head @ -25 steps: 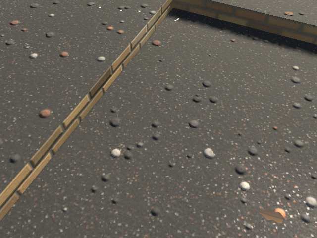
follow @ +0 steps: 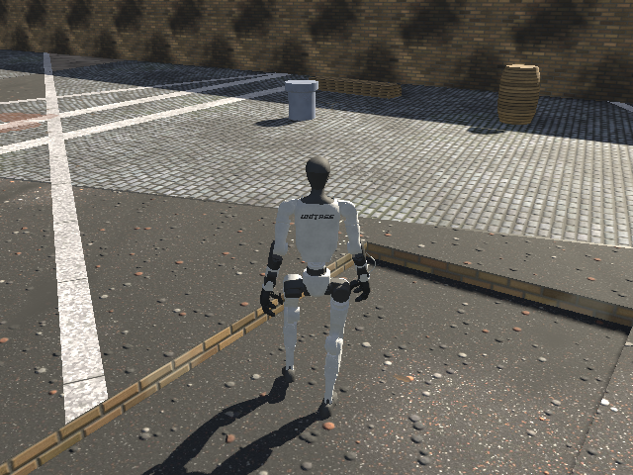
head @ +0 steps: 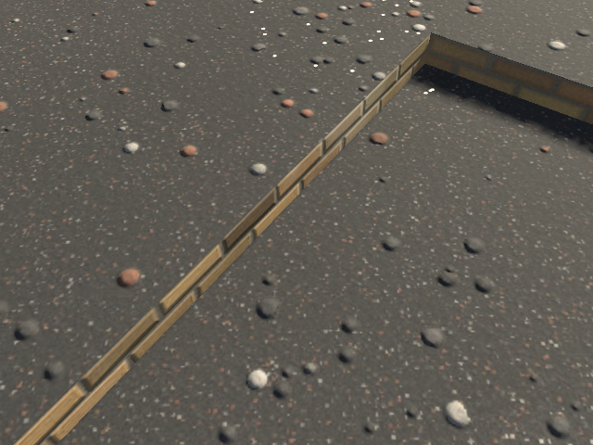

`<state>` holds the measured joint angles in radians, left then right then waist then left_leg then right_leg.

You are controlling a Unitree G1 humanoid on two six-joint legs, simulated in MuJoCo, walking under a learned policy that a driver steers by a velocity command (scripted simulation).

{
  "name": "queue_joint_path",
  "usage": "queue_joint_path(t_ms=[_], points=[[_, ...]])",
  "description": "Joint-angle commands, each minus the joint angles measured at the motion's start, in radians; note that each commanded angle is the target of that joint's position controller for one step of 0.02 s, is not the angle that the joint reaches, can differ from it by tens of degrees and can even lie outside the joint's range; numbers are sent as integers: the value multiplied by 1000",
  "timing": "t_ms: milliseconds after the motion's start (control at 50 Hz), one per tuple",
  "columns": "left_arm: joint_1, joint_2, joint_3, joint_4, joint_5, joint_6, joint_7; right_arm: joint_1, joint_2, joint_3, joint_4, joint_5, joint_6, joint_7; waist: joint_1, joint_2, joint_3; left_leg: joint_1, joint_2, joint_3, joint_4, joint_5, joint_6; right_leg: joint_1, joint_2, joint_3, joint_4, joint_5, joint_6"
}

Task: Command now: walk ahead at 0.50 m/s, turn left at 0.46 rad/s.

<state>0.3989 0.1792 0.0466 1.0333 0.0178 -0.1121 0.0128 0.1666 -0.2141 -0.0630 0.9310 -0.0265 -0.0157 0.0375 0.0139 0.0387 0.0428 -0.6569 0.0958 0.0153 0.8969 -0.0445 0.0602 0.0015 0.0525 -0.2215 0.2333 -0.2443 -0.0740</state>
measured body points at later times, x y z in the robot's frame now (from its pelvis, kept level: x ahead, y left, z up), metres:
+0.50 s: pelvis +0.27 +0.06 +0.00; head +0.30 +0.08 +0.45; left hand +0.36 +0.34 -0.12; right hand +0.35 -0.21 -0.12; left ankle +0.22 +0.08 -0.74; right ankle +0.44 -0.10 -0.67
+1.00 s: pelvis +0.55 +0.10 +0.00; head +0.58 +0.11 +0.45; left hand +0.44 +0.36 -0.11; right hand +0.80 -0.05 -0.12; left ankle +0.50 +0.23 -0.66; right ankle +0.59 +0.02 -0.74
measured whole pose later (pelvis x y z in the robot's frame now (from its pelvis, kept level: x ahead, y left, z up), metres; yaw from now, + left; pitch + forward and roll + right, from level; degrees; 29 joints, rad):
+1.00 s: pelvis +0.55 +0.10 +0.00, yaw +35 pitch +1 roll -1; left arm 0.30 0.25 0.05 0.83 0.02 -0.09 0.00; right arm 0.19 -0.30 -0.07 0.79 -0.04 0.00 0.04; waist 0.02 0.06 0.04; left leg -0.61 0.03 -0.02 1.10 -0.24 0.04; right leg -0.15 0.00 -0.16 0.32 -0.19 -0.04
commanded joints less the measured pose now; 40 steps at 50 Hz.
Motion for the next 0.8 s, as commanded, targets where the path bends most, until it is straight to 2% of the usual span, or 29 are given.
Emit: queue_joint_path(t_ms=[20,80,120,160,180,200,220,240,260,280,300,320,340,360,420,480,560,620,660,680,700,720,740,760,780,800], points=[[24,116,15,-40,-2,-14,12,-116,-1,14,-91,0,-10,10,10,-100,63,26,-21,75,-156,70,5,-51,-268,52,-94,477,-41],[70,132,18,-21,2,-1,22,-169,-12,15,-124,-4,-12,13,20,-101,66,41,-51,121,-245,10,41,59,-299,15,-38,617,-40],[59,154,23,-22,6,9,30,-135,-31,7,-123,-7,-11,10,-8,-127,34,111,-99,153,-266,-77,81,115,-313,-18,64,884,-34],[37,184,33,-32,11,24,34,-20,-62,-9,-95,-10,-11,4,-63,-152,-34,236,-162,173,-281,-185,130,140,-322,-36,269,1075,-38],[29,199,38,-41,11,34,31,80,-89,-24,-67,-13,-18,0,-103,-145,-92,359,-189,161,-330,-204,156,103,-323,-37,441,1026,-35],[4,203,40,-62,6,37,22,223,-139,-47,-28,-24,-25,-10,-180,-86,-165,581,-151,66,-421,-201,200,-51,-300,-48,704,814,-8],[30,101,20,-128,-15,32,3,261,-257,-80,-35,-33,-22,-24,-141,133,-261,903,155,-400,-443,-231,342,-470,-152,-40,1096,47,46],[-65,148,29,-180,-8,19,-10,248,-281,-82,-49,-3,-8,-23,-135,85,-303,954,254,-771,-605,-228,407,-683,-16,182,1261,-288,60],[-165,150,28,-211,-6,7,-17,197,-256,-74,-46,8,-2,-30,-122,1,-151,854,229,-602,-636,-206,364,-785,-96,254,1224,-179,50],[-157,148,24,-211,-11,-4,-18,148,-202,-60,-48,15,-6,-34,-79,-52,-68,723,197,-498,-656,-117,316,-748,-134,249,1121,-94,49],[-135,145,26,-195,-3,0,-15,102,-167,-51,-55,17,-13,-38,-32,-93,-20,619,141,-406,-670,-13,268,-684,-163,250,1029,-64,56],[-114,141,25,-193,18,19,-13,78,-142,-42,-58,27,-23,-43,-1,-81,-13,550,95,-337,-680,72,246,-617,-176,251,974,-56,73],[-99,132,23,-190,31,40,-16,76,-135,-37,-61,30,-35,-44,13,-62,-28,519,66,-298,-682,130,237,-572,-181,251,939,-53,88],[-102,126,22,-197,36,55,-20,94,-143,-37,-58,33,-47,-43,18,-52,-35,509,47,-278,-680,194,238,-565,-177,240,915,-52,101],[-195,120,18,-240,32,76,-28,156,-182,-45,-51,33,-57,-39,-3,-19,-22,501,11,-251,-691,231,216,-623,-175,217,801,37,130],[-327,132,16,-292,28,81,-30,230,-181,-44,-46,31,-52,-36,-53,9,-5,557,1,-276,-690,222,186,-701,-162,214,672,135,140],[-450,133,5,-343,22,75,-39,292,-188,-44,-48,24,-49,-42,-100,27,-2,648,2,-305,-654,247,170,-726,-126,221,522,213,132],[-520,139,-4,-384,14,62,-41,317,-198,-45,-54,14,-48,-49,-117,38,5,697,19,-336,-606,322,165,-693,-92,220,415,211,112],[-485,162,-1,-390,10,51,-37,290,-215,-49,-69,11,-49,-58,-85,46,0,691,32,-362,-564,372,135,-586,-76,237,332,183,88],[-417,178,5,-375,7,45,-31,250,-226,-51,-80,11,-52,-59,-45,50,-16,653,26,-360,-521,445,110,-469,-57,235,295,151,70],[-307,208,17,-342,6,37,-21,221,-240,-54,-91,10,-57,-54,0,42,-67,627,3,-352,-417,554,89,-320,-27,224,274,115,51],[-160,235,28,-306,11,23,-8,195,-237,-52,-98,17,-65,-43,78,-6,-149,568,-55,-312,-226,548,66,-119,-52,231,215,166,23],[-7,304,43,-301,37,15,11,204,-162,-30,-133,30,-74,-35,125,-93,-298,429,-117,-257,42,257,48,118,-270,434,209,29,-19],[-29,392,63,-310,55,28,9,356,-70,-13,-153,67,-66,-41,29,-359,-404,129,-275,-144,315,-523,19,321,-537,893,108,51,-144],[-93,310,56,-321,31,44,0,343,-167,-22,-122,22,-48,-49,5,-223,-332,47,-173,-145,409,-463,32,215,-505,967,72,-139,-152],[-166,212,31,-333,18,46,-2,268,-176,-26,-118,9,-38,-41,-3,-113,-172,48,-131,-128,390,-362,24,55,-450,787,41,-162,-122]])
